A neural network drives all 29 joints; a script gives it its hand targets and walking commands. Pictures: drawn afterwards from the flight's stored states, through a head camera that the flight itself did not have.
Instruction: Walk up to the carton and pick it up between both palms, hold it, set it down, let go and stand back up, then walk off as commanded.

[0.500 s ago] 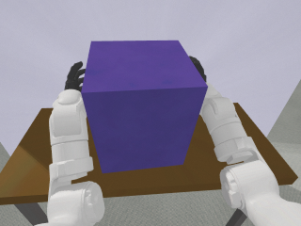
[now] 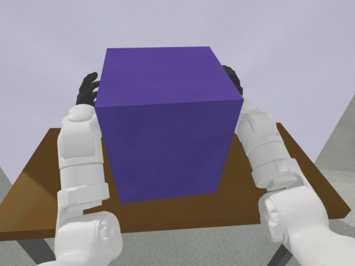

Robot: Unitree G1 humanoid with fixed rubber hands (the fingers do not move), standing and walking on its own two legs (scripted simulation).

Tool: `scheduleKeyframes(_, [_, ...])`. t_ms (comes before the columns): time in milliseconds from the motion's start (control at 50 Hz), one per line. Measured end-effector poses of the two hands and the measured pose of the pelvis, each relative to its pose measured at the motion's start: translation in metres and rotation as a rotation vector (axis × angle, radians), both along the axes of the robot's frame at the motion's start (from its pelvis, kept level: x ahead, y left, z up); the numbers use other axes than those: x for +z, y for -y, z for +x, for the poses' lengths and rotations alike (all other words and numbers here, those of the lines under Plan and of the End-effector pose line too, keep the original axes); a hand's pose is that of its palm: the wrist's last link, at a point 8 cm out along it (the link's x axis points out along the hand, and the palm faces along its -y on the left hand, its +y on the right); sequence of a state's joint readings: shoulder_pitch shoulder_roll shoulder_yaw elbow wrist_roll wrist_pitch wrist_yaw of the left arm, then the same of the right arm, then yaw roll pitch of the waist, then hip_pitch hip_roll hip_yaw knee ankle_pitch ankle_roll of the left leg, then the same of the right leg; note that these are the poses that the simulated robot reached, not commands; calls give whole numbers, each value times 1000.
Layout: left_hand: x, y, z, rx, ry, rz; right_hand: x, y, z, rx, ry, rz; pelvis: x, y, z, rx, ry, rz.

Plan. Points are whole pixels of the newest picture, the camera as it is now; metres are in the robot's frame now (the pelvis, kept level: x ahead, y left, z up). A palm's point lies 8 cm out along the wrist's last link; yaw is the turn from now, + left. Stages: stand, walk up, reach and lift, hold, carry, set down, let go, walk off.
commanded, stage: hold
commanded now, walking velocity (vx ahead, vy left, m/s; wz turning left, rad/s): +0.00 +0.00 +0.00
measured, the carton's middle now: (165, 124) +0.34 +0.01 +0.21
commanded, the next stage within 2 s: set down in 0.84 s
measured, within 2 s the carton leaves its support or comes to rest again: neither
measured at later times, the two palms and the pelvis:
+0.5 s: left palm (88, 109) +0.36 +0.16 +0.25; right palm (233, 100) +0.37 -0.14 +0.25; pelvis +0.00 +0.00 +0.00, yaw +0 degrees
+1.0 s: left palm (87, 110) +0.36 +0.17 +0.25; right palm (233, 100) +0.37 -0.14 +0.25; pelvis +0.00 +0.00 +0.00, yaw +0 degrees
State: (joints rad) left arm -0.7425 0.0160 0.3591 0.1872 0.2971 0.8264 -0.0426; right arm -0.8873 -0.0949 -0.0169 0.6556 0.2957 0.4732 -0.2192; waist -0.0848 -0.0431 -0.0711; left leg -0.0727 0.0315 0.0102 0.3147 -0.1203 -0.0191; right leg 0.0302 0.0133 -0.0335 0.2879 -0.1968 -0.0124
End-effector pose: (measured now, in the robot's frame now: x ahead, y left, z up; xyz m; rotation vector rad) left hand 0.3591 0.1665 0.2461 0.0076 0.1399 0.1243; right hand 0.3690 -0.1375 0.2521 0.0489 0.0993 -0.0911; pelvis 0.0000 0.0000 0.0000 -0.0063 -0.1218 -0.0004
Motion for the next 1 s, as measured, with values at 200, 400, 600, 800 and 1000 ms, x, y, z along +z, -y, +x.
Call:
scheduleKeyframes(200, [0, 1, 0, -1, 0, 2, 0, 1, 0, -2, -1, -1, 0, 0, -1, -2, -2, 0])
scheduleKeyframes(400, [0, 2, 1, 0, 1, 2, 0, 1, 0, -1, 0, -2, 0, 1, -1, -2, -2, 0])
scheduleKeyframes(600, [1, 2, 0, 0, 3, 2, 0, 2, 0, -1, 2, -4, 0, 1, 0, -1, 1, 0])
scheduleKeyframes(800, [1, 2, 0, -1, 4, 2, -1, 2, -1, -2, 2, -2, 0, -1, 0, -2, 3, -1])
scheduleKeyframes(1000, [0, 0, 1, -7, 33, -23, 3, 0, -3, -13, 31, 7, 0, -2, -3, 4, 7, 0])
